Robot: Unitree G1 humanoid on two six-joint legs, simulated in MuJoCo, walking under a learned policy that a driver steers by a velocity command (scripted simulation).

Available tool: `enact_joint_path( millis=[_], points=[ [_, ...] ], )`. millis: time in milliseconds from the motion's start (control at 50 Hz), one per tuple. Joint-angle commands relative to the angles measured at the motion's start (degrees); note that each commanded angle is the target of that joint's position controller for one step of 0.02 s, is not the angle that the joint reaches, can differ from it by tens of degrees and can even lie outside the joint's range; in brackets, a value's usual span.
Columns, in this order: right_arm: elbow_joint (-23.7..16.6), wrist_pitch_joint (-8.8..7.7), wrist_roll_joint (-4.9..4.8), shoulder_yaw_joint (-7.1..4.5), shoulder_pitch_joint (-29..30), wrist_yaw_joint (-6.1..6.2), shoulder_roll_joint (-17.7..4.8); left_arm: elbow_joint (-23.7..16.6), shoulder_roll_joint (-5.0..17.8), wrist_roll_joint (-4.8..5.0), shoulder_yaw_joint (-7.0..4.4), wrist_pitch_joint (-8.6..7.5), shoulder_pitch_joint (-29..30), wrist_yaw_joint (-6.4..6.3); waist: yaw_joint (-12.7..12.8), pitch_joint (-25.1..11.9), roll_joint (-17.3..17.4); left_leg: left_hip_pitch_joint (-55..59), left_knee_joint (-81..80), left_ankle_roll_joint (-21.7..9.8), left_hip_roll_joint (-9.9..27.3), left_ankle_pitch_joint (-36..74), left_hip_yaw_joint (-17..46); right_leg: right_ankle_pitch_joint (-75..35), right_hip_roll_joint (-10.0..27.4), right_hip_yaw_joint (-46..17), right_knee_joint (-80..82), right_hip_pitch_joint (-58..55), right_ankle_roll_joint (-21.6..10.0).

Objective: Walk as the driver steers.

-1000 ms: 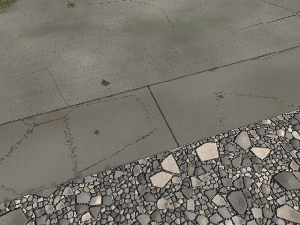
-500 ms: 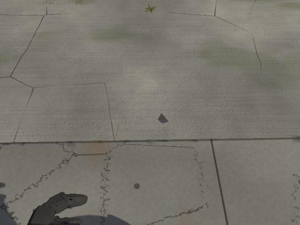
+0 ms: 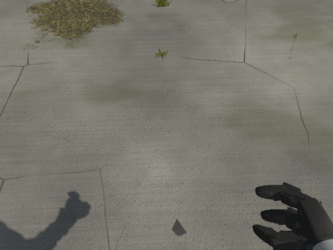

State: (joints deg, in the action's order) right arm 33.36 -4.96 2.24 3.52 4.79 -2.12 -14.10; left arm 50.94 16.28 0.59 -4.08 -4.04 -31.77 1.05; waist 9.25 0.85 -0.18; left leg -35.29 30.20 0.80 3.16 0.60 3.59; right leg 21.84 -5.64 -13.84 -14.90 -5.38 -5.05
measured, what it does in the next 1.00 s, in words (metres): goes down: left foot, then right foot 0.04 m lower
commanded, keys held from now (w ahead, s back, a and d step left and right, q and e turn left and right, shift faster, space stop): w+e+shift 0.32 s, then q+shift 0.68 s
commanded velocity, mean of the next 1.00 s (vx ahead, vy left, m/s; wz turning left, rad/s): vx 0.54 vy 0.00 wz -0.04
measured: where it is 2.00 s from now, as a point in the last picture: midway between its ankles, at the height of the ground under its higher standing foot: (226, 200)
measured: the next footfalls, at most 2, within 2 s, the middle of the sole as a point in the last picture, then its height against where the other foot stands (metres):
left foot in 0.04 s outside the picture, level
right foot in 0.48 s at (235, 227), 0.04 m lower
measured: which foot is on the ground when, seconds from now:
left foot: up 0.00-0.02, down 0.04-0.48, up 0.50-0.88, down 0.90-1.00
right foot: down 0.00-0.06, up 0.08-0.46, down 0.48-0.88, up 0.90-1.00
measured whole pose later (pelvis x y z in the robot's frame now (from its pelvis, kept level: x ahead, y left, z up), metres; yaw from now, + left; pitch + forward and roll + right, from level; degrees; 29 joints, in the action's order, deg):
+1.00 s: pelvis +0.66 -0.05 -0.06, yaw +0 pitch -1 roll -1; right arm 43.7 2.4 0.5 -4.5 -12.8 -0.9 -15.8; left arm 43.9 14.4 -1.6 -2.3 1.3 -6.6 -1.2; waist -2.1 5.2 -1.8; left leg -26.4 36.7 -7.3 -5.4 -9.8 -2.2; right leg 31.9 1.2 1.9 -68.5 24.4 2.2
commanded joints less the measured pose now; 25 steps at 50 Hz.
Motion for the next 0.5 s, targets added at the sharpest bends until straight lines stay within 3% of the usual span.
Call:
enact_joint_path(
  millis=[20, 40, 60, 80, 100, 120, 140, 180, 200, 220, 240, 280, 320, 340, 360, 400, 420, 440, 460, 480, 500],
  points=[
    [0.93, -1.03, -0.29, -4.77, -12.92, 1.87, -10.85, -3.88, 14.14, -0.39, -3.38, -0.59, 4.06, -0.5, -12.22, -7.87, -1.52, 32.7, -1.77, -1.35, -4.39, -6.57, -3.66, -46.0, 7.22, -4.9, -17.92, 14.62, -2.84],
    [2.77, -1.32, 0.43, -6.22, -24.04, 3.12, -14.01, -4.92, 12.69, -0.49, -3.07, -1.05, 6.09, -0.22, -17.75, -13.99, -0.39, 46.28, 0.27, -3.02, 2.66, -15.53, 2.3, -37.73, 5.04, -3.32, -33.38, 23.0, -1.97],
    [3.72, -1.23, 2.43, -7.84, -33.34, 4.16, -18.39, -7.09, 3.56, 0.33, -0.95, -1.63, 4.92, -0.54, -18.63, -22.78, 11.16, 60.91, -2.71, -5.83, 19.82, -37.3, 22.85, -2.88, 0.8, 2.21, -52.99, 36.3, -1.85],
    [4.06, -0.49, 1.76, -8.82, -29.95, 3.71, -20.92, -9.87, 3.04, 1.64, 0.26, -1.02, 1.31, -0.56, -14.34, -28.44, 23.65, 62.73, -13.27, -11.27, 27.19, -47.03, 48.4, 6.06, 0.52, 6.63, -65.22, 46.88, -1.51],
    [3.05, -0.13, 1.19, -7.94, -24.25, 3.56, -13.69, -8.32, 7.1, 0.03, -0.42, 0.11, 8.34, -0.99, -14.9, -16.78, 11.74, 54.1, -14.57, -10.22, 22.29, -47.34, 39.67, -1.36, 5.39, 7.93, -66.08, 51.75, -1.97],
    [3.56, -0.24, 0.82, -6.92, -21.98, 3.21, -9.39, -8.66, 7.64, -1.0, -0.65, 0.57, 12.98, -0.4, -14.96, -9.55, 5.75, 46.8, -13.55, -9.19, 19.5, -34.93, 27.95, -5.25, 7.22, 8.76, -62.7, 51.44, -1.59],
    [4.79, -0.33, 1.28, -6.59, -21.85, 2.95, -7.96, -8.84, 6.91, -1.48, -0.64, 1.11, 15.39, 0.33, -14.12, -5.82, 2.85, 41.43, -14.21, -8.32, 17.23, -23.02, 20.35, -6.24, 8.79, 8.92, -60.49, 49.64, -1.08],
    [8.15, -1.11, 0.26, -6.32, -24.56, 2.85, -6.89, -10.31, 4.1, -2.56, -0.14, 2.84, 17.21, 1.59, -11.75, -1.52, 5.61, 35.8, -15.17, -7.29, 14.88, -10.55, 10.29, -5.39, 10.99, 9.16, -57.49, 48.75, -0.33],
    [9.63, -1.55, -0.77, -6.09, -25.4, 2.54, -5.46, -11.12, 2.94, -2.49, 0.12, 3.64, 19.29, 2.06, -11.24, -0.1, 4.6, 34.65, -16.95, -5.9, 12.87, -7.49, 5.89, -6.07, 11.77, 9.49, -56.05, 49.07, -0.3],
    [10.18, -2.08, -1.28, -6.25, -25.21, 2.22, -6.32, -12.91, 2.26, -2.4, 0.48, 4.21, 20.27, 2.57, -9.95, 0.21, 7.13, 34.26, -17.44, -6.36, 14.53, -2.97, 3.84, -6.97, 12.28, 9.9, -54.63, 50.13, -0.13],
    [10.7, -2.32, -1.55, -6.1, -24.83, 1.96, -5.37, -14.07, 2.42, -2.53, 0.74, 4.47, 22.93, 3.0, -9.71, 1.57, 5.83, 33.58, -18.42, -5.76, 13.49, 2.31, -0.2, -9.43, 12.58, 10.93, -53.05, 51.15, -0.09],
    [10.74, -2.72, -1.6, -6.41, -21.62, 2.02, -6.68, -16.45, 2.94, -2.49, 1.29, 4.2, 27.16, 4.15, -8.36, 3.82, 5.47, 29.88, -21.91, -5.27, 11.31, 3.2, -7.3, -17.51, 12.27, 12.9, -44.24, 49.07, 0.27],
    [11.94, -3.18, -1.3, -7.06, -22.25, 2.33, -9.21, -17.76, 3.6, -2.56, 1.7, 3.9, 30.54, 5.39, -8.22, 5.26, 3.97, 28.55, -23.72, -4.14, 9.76, 9.23, -13.85, -24.66, 10.86, 17.08, -34.75, 42.99, -1.01],
    [12.9, -3.53, -1.32, -6.68, -23.0, 2.51, -8.3, -17.55, 3.26, -3.17, 1.94, 3.31, 31.07, 5.71, -7.5, 6.93, 1.45, 27.33, -22.69, -3.41, 8.56, 15.66, -16.21, -30.61, 9.75, 17.3, -28.37, 39.0, -1.74],
    [13.43, -3.77, -1.56, -6.31, -24.08, 2.45, -8.24, -16.69, 2.59, -3.61, 2.27, 2.44, 30.99, 5.66, -7.51, 6.88, 0.32, 25.69, -21.49, -3.31, 7.35, 21.02, -17.1, -35.57, 6.57, 19.36, -22.65, 32.67, -2.22],
    [15.62, -3.08, -2.3, -6.67, -28.95, 2.76, -11.83, -13.42, 2.02, -4.75, 2.73, 1.53, 28.3, 4.66, -7.54, 4.79, 1.99, 28.7, -17.25, -4.8, 7.98, 33.79, -15.53, -36.66, 0.87, 20.8, -16.34, 22.35, -2.37],
    [16.44, -2.1, -2.41, -6.89, -29.58, 3.02, -13.83, -11.53, 3.24, -5.3, 2.46, 1.34, 24.3, 3.78, -5.32, 2.78, 3.1, 30.15, -9.7, -5.38, 8.51, 41.16, -15.05, -31.71, -0.76, 20.5, -16.02, 17.11, -3.01],
    [17.08, -1.19, -2.03, -6.91, -29.51, 3.48, -14.75, -8.76, 5.24, -5.6, 1.79, 1.05, 17.05, 2.78, -1.72, -0.84, 4.08, 31.13, 1.34, -5.35, 8.79, 43.96, -14.23, -29.69, 0.16, 17.72, -14.65, 10.27, -4.44],
    [17.45, -0.51, -2.61, -6.79, -28.5, 3.71, -14.74, -5.84, 6.84, -6.1, 1.28, 0.46, 10.21, 1.74, 2.38, -2.89, 3.64, 28.02, 15.55, -4.7, 6.92, 37.17, -14.8, -37.58, 3.65, 15.11, -7.43, 1.87, -5.19],
    [17.95, 0.15, -2.99, -6.26, -31.28, 3.53, -9.97, -3.75, 11.15, -6.76, 0.57, 0.0, 8.82, 0.71, -0.11, -5.79, -2.84, 18.13, 38.2, -3.52, -1.93, -14.4, -13.98, -65.18, 15.16, 8.72, -11.63, -8.29, -6.54],
    [17.87, 0.54, -5.4, -4.67, -43.93, 3.86, -2.74, -6.24, 14.95, -6.68, -0.04, -0.68, 7.46, 0.15, -5.88, -23.73, -10.24, 3.64, 60.86, -2.79, -6.97, -44.59, 0.8, -113.42, 35.23, -5.99, -31.97, -30.97, -12.57]
  ],
)
Keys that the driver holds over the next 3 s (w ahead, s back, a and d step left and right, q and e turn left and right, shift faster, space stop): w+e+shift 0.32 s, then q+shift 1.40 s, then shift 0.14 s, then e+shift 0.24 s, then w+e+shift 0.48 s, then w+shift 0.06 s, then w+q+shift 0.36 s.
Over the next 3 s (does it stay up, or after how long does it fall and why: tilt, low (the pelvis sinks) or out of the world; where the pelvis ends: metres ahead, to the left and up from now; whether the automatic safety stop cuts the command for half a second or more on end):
stays up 1.22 -0.04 -0.06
